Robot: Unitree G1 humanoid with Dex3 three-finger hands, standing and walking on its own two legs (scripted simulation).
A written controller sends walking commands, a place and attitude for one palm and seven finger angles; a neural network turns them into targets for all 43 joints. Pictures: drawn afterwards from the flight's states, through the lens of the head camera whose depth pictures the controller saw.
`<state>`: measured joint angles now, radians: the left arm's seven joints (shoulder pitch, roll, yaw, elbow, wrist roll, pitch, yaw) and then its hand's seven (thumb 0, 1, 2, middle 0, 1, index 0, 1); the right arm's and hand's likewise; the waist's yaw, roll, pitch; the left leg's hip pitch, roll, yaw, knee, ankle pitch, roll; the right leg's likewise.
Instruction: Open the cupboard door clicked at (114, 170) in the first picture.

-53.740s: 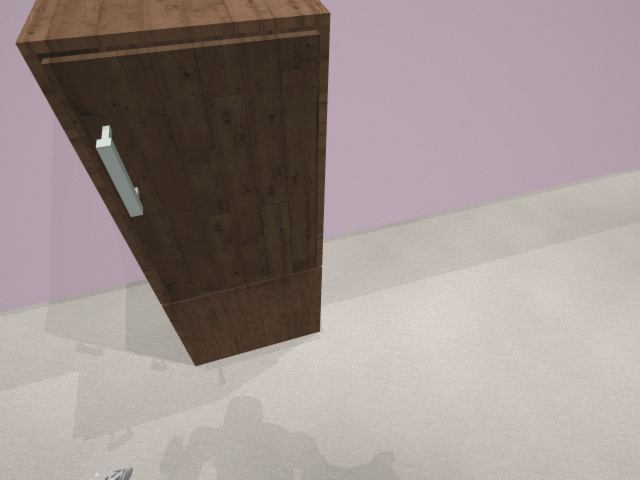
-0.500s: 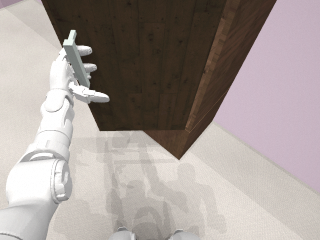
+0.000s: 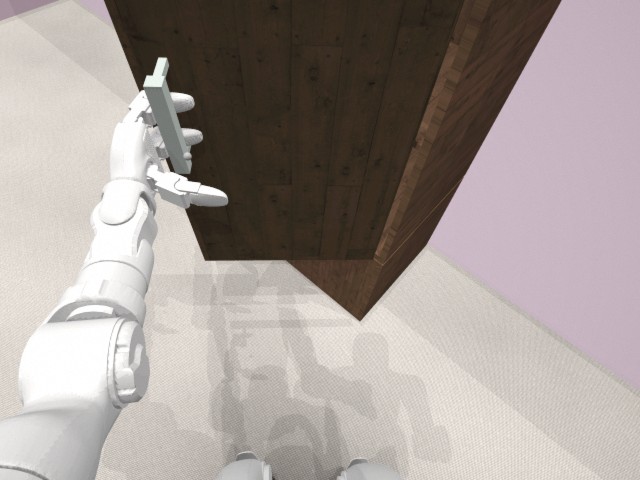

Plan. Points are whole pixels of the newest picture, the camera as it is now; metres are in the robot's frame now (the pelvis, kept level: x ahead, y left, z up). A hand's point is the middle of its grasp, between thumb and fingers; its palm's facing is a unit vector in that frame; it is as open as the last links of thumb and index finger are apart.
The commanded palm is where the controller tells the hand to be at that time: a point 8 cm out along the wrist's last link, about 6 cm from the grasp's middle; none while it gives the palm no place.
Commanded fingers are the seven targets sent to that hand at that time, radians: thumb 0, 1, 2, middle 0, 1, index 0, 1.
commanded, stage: close the thumb around the handle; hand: left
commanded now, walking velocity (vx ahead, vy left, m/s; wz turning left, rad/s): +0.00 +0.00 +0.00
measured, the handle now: (173, 119) +0.55 +0.16 +0.11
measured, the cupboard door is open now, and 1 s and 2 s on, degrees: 44 47 89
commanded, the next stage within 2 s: pull the door open along its arc in 0.62 s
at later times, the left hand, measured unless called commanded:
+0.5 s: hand (185, 155) +0.49 +0.14 +0.10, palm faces -0.02 -1.00 +0.00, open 6.3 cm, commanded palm +0.47 +0.18 +0.10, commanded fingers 0.00 0.90 0.90 -0.40 -1.35 -0.40 -1.35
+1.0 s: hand (186, 168) +0.47 +0.13 +0.10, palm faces -0.03 -1.00 +0.01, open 5.8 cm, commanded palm +0.42 +0.18 +0.10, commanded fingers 0.00 0.90 0.90 -0.40 -1.35 -0.40 -1.35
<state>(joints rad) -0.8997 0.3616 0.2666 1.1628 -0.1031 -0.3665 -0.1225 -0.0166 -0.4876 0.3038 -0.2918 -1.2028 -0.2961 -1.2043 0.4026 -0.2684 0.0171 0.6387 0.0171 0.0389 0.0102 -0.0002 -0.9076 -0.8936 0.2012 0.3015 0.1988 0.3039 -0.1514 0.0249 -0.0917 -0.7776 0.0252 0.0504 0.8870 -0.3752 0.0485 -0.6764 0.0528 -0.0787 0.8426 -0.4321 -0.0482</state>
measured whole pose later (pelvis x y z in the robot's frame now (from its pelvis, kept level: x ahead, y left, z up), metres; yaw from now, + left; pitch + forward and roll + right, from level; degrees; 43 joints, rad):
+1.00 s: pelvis +0.01 +0.00 +0.00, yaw -1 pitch +14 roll -2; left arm -0.73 0.31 0.25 0.99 -0.14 -0.34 -0.13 0.00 0.74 0.79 -0.34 -1.34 -0.34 -1.32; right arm 0.43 -0.26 0.01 0.61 0.03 0.06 0.02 0.00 -0.91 -0.89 0.20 0.30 0.20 0.30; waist -0.12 0.03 -0.12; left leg -0.73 0.03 0.07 0.86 -0.38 0.05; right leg -0.64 0.06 -0.05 0.82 -0.43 -0.04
